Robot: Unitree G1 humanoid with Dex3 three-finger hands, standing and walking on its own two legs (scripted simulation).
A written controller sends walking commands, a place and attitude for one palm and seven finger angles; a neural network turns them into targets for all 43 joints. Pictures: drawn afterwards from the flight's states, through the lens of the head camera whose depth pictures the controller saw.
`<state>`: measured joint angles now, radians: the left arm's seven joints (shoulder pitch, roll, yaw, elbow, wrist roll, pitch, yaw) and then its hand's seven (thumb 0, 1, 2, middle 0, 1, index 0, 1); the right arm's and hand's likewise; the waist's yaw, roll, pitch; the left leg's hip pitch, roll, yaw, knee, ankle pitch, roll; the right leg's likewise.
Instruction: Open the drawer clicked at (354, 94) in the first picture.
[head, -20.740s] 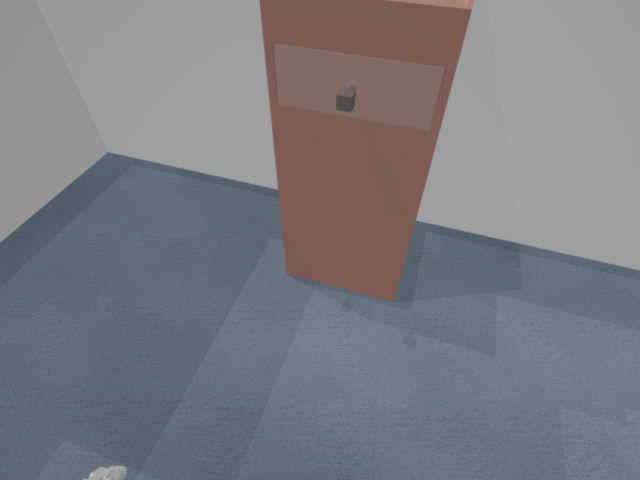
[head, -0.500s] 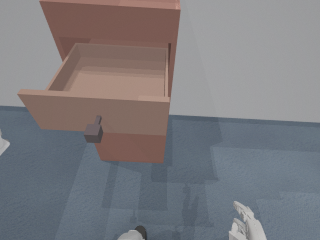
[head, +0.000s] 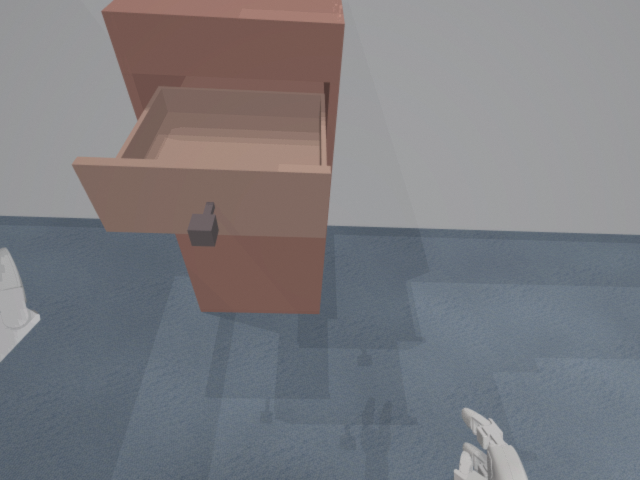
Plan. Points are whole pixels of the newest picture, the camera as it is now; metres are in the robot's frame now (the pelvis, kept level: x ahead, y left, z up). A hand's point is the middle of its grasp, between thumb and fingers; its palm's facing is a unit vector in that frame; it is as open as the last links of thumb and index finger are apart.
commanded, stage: stop stepping back and stand still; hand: left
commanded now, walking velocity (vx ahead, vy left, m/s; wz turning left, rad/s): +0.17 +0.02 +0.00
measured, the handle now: (206, 221) +0.48 +0.20 +0.04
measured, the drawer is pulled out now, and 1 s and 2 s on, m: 0.30 0.30 0.30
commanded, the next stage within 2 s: let the arm hang, fingers relaxed in 0.62 s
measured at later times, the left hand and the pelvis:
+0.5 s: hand (28, 317) +0.20 +0.24 +0.21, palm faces +0.41 -0.77 -0.48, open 7.4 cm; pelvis -0.01 +0.01 -0.01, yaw -1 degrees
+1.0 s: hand out of the picture +0.04 +0.20 -0.18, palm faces +0.00 -0.98 -0.19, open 7.3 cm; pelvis -0.03 +0.02 -0.02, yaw +1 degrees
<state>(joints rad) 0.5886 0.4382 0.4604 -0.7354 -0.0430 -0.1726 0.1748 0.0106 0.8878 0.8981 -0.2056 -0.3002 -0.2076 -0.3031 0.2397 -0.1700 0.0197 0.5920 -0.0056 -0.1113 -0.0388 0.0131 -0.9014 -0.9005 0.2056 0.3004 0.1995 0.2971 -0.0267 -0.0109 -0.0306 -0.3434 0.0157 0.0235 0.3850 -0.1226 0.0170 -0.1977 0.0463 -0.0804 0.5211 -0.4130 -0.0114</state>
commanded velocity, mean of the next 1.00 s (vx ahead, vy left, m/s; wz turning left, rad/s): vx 0.04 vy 0.02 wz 0.00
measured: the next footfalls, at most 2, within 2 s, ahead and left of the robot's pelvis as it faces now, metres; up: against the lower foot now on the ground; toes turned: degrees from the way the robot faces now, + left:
right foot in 0.02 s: -0.01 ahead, -0.08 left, +0.00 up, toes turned -4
left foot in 0.30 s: +0.07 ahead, +0.13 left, +0.00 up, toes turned +5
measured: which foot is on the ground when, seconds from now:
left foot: down 0.00-0.06, up 0.08-0.28, down 0.30-1.00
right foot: up 0.00-0.00, down 0.02-1.00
